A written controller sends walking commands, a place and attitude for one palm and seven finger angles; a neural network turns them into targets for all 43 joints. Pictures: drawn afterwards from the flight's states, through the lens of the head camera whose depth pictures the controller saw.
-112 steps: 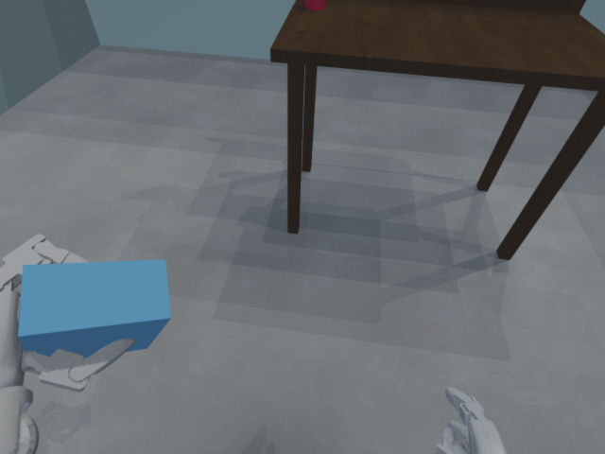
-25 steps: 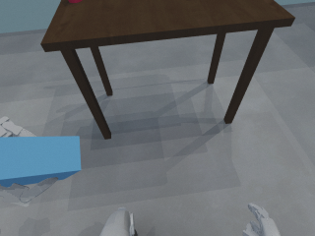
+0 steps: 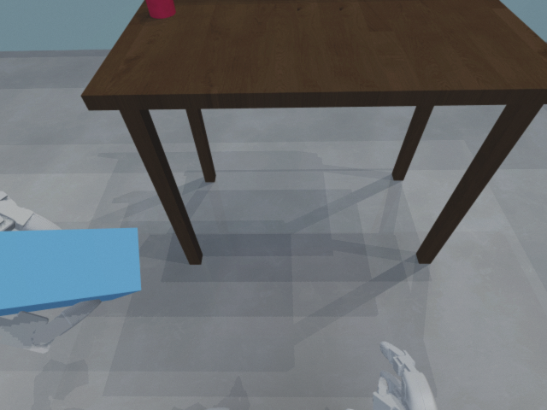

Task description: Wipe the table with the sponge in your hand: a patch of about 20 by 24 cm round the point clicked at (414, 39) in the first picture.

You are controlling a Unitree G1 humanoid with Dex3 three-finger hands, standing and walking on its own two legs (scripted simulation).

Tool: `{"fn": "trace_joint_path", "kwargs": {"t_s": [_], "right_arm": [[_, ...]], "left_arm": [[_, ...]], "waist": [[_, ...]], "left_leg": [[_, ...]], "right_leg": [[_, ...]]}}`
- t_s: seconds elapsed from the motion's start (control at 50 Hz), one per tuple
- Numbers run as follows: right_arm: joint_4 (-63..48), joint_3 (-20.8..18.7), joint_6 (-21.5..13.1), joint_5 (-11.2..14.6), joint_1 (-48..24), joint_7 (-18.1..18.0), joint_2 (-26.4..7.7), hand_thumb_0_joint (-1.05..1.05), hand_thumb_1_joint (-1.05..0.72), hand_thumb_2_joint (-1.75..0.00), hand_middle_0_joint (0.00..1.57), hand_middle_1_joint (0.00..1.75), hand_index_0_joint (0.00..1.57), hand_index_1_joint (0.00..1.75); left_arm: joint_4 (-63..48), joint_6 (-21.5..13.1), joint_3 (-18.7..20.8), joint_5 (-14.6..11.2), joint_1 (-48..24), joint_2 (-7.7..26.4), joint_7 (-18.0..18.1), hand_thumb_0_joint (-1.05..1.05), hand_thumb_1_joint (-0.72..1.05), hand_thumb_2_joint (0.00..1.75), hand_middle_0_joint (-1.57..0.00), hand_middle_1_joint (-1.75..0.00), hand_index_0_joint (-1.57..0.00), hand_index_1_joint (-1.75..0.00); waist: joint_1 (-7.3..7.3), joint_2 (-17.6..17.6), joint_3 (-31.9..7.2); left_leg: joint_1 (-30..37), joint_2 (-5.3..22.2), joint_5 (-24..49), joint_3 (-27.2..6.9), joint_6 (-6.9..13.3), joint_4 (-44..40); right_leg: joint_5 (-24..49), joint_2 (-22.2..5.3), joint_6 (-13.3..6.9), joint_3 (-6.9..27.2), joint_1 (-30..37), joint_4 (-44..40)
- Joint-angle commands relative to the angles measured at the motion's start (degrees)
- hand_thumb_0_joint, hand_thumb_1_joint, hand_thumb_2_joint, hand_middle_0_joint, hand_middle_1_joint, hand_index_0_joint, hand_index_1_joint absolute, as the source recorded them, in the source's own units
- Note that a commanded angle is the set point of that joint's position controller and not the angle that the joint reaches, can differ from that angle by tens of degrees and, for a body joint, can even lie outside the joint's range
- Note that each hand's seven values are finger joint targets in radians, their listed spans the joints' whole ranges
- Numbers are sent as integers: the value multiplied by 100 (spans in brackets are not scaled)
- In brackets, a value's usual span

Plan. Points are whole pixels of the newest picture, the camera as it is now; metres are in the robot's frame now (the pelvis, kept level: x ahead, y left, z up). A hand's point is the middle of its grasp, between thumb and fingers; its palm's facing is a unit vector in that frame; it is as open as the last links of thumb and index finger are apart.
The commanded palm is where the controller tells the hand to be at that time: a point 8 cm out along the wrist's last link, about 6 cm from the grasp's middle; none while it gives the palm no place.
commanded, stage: turn to face it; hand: left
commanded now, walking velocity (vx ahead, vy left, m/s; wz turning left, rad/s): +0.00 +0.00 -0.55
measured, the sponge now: (82, 272) +0.21 +0.22 +0.18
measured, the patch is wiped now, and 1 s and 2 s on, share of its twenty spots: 0.00 0.00 0.00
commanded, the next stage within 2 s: take the last steps up to it in 0.62 s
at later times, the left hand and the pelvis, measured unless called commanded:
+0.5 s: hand (165, 199) +0.30 +0.16 +0.18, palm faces +0.23 -0.87 -0.43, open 9.8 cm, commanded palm +0.26 +0.20 +0.19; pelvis +0.04 -0.04 +0.01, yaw -12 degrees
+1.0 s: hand (221, 235) +0.26 +0.08 +0.19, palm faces +0.14 -0.88 -0.46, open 9.8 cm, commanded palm +0.22 +0.14 +0.19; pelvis -0.01 -0.08 +0.02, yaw -16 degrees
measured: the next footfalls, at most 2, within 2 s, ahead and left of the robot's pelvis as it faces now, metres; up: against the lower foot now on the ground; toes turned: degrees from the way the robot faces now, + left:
right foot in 0.02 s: +0.10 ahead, -0.13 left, +0.00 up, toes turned -8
left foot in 0.34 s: +0.09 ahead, +0.09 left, +0.00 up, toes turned +0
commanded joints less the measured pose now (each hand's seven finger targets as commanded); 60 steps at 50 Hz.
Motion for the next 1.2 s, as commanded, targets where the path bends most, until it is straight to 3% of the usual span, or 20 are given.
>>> {"fn": "trace_joint_path", "kwargs": {"t_s": [0.0, 0.04, 0.06, 0.14, 0.26, 0.3, 0.34, 0.36, 0.4, 0.56, 0.58, 0.62, 0.66, 0.74, 0.88, 1.02, 1.06, 1.08, 1.1, 1.18], "right_arm": [[-645, -426, -270, 15, -274, -198, -948, 0, -90, -90, 20, 30, 20, 30], [-750, -453, -324, -9, -597, -200, -989, 0, -90, -90, 20, 30, 20, 30], [-688, -419, -326, -38, -665, -177, -964, 0, -90, -90, 20, 30, 20, 30], [-676, -323, -74, -91, -785, -120, -846, 0, -90, -90, 20, 30, 20, 30], [-1050, -437, 157, -30, -495, -23, -947, 0, -90, -90, 20, 30, 20, 30], [-1109, -552, 171, -1, -448, -92, -1122, 0, -90, -90, 20, 30, 20, 30], [-1183, -577, 87, 0, -470, -102, -1157, 0, -90, -90, 20, 30, 20, 30], [-1135, -515, 56, -77, -444, -67, -1097, 0, -90, -90, 20, 30, 20, 30], [-1046, -583, 10, -10, -263, 29, -1246, 0, -90, -90, 20, 30, 20, 30], [-1058, -504, -228, 31, -308, 60, -1199, 0, -90, -90, 20, 30, 20, 30], [-1055, -486, -209, 33, -293, 72, -1144, 0, -90, -90, 20, 30, 20, 30], [-1159, -531, -183, 57, -398, 63, -994, 0, -90, -90, 20, 30, 20, 30], [-978, -389, -45, -6, -543, 50, -815, 0, -90, -90, 20, 30, 20, 30], [-727, -328, 143, -39, -609, -9, -863, 0, -90, -90, 20, 30, 20, 30], [-742, -460, 86, -61, -532, -143, -1123, 0, -90, -90, 20, 30, 20, 30], [-778, -490, -103, -116, -181, -193, -1124, 0, -90, -90, 20, 30, 20, 30], [-872, -540, -191, -123, -184, -213, -1302, 0, -90, -90, 20, 30, 20, 30], [-785, -530, -245, -76, -281, -210, -1224, 0, -90, -90, 20, 30, 20, 30], [-705, -522, -293, -69, -323, -200, -1115, 0, -90, -90, 20, 30, 20, 30], [-539, -543, -341, -25, -336, -158, -1130, 0, -90, -90, 20, 30, 20, 30]], "left_arm": [[-256, -122, 131, 130, -1502, 617, 140, 0, 10, 130, -120, -160, -120, -160], [-186, 24, 216, 75, -1776, 867, 150, 0, 10, 130, -120, -160, -120, -160], [-447, -19, 157, 102, -1920, 898, 164, 0, 10, 130, -120, -160, -120, -160], [-859, -206, 474, 80, -1103, 965, 189, 0, 10, 130, -120, -160, -120, -160], [-1170, -266, 759, -32, -1, 910, 207, 0, 10, 130, -120, -160, -120, -160], [-1153, -276, 750, -49, -193, 944, 189, 0, 10, 130, -120, -160, -120, -160], [-738, -302, 726, -75, 23, 897, 100, 0, 10, 130, -120, -160, -120, -160], [-663, -313, 496, 1, -104, 779, 54, 0, 10, 130, -120, -160, -120, -160], [-841, -284, 100, 49, -510, 558, 0, 0, 10, 130, -120, -160, -120, -160], [-1100, -79, 337, 64, -689, 862, 65, 0, 10, 130, -120, -160, -120, -160], [-1007, -95, 461, 80, -650, 988, 73, 0, 10, 130, -120, -160, -120, -160], [-774, -68, 838, -43, -356, 1202, 131, 0, 10, 130, -120, -160, -120, -160], [-906, -39, 964, -93, 72, 1255, 166, 0, 10, 130, -120, -160, -120, -160], [-646, -100, 765, -68, 203, 907, 156, 0, 10, 130, -120, -160, -120, -160], [-366, -116, 469, 32, -60, 899, 200, 0, 10, 130, -120, -160, -120, -160], [-755, -245, 165, 117, -705, 814, 224, 0, 10, 130, -120, -160, -120, -160], [-957, -338, 100, 136, -1041, 730, 218, 0, 10, 130, -120, -160, -120, -160], [-800, -337, 192, 190, -1092, 814, 243, 0, 10, 130, -120, -160, -120, -160], [-592, -325, 279, 243, -1113, 933, 194, 0, 10, 130, -120, -160, -120, -160], [-167, -237, 36, 205, -744, 541, 70, 0, 10, 130, -120, -160, -120, -160]], "waist": [[-351, -506, -854], [-142, -2274, -811], [-201, -1901, -772], [-221, -1003, -1413], [-249, -571, -1741], [-281, 36, -1596], [-141, 1664, -1260], [-192, 1616, -983], [-241, 1223, -942], [-229, 1199, -985], [-246, 693, -1101], [-141, -1771, -1424], [-221, -1083, -1479], [-361, -897, -1576], [-241, -1023, -1158], [-381, -250, -1078], [-375, 1259, -686], [-356, 1664, -562], [-394, 1450, -226], [-264, 963, -26]], "left_leg": [[-246, 200, -698, 350, 314, 630], [-1305, -468, -1821, 6, 51, 2469], [-1467, -316, -1636, -332, 10, 2976], [-875, -288, -1268, -302, -55, 2003], [141, -331, 139, -58, -49, -557], [984, 371, 1455, -425, 200, -1251], [1459, 1766, 3725, -1642, 922, -1393], [1210, 1991, 4063, -1772, 1097, -1407], [1530, 1553, 4750, -772, 888, -896], [578, 1134, 2758, 75, 396, -155], [181, 922, 2067, 235, 262, 421], [-1128, -337, -1795, 79, -118, 2476], [-1375, -182, -1485, -706, -109, 3334], [-1201, -241, -762, -535, -86, 2893], [-777, -398, -923, -194, 223, 1020], [962, -591, -865, 73, 514, -1251], [1428, 712, -1812, -1812, 1109, -2333], [1158, 1425, -1952, -2618, 1513, -2570], [611, 1499, -2025, -2730, 1668, -2678], [-44, 944, -1569, -1443, 1410, -2357]], "right_leg": [[1332, -222, -319, 645, 1076, -1607], [2601, -1516, -1147, 3220, 1251, -2233], [3268, -1687, -1371, 3259, 1416, -2118], [4628, -1178, -1246, 1668, 1702, -1407], [3516, -825, -1006, 1706, 1541, -1134], [2567, -285, -558, 1457, 732, -642], [-895, 437, -125, 679, -701, 705], [-1174, 426, -111, 574, -775, 1390], [-583, 373, -132, 386, -839, 1005], [874, 453, -119, -223, 1155, -1222], [2011, 87, -249, 147, 1645, -1441], [5114, -1428, -1139, 2544, 1945, -1730], [4098, -1508, -1289, 2508, 1856, -1757], [2753, -967, -1036, 1492, 1602, -1949], [-1147, -1219, -1147, 2128, 1120, -3109], [-1684, -771, -828, 1642, 391, -2576], [-1243, 285, -406, 718, -687, -523], [-909, 560, -257, 83, -1096, 1033], [-738, 364, -270, 350, -1302, 1905], [-311, 93, -185, 126, -874, 1526]]}}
